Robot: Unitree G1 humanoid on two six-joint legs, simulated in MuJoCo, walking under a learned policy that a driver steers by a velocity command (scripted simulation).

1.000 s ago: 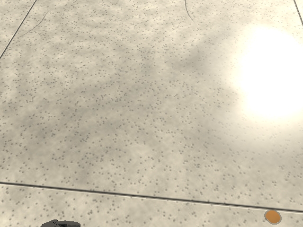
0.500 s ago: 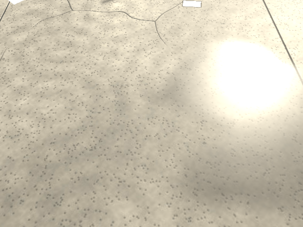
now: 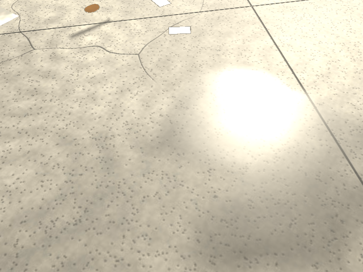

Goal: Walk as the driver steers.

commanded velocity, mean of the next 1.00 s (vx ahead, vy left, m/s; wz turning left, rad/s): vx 0.01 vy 0.00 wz -0.09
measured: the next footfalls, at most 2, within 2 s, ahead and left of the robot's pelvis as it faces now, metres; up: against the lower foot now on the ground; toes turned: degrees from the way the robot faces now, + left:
right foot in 0.04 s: +0.03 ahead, -0.10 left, +0.00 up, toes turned +0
left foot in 0.40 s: +0.02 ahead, +0.11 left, +0.00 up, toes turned -4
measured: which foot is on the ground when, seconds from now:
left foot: down 0.00-0.04, up 0.06-0.38, down 0.40-1.00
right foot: up 0.00-0.02, down 0.04-1.00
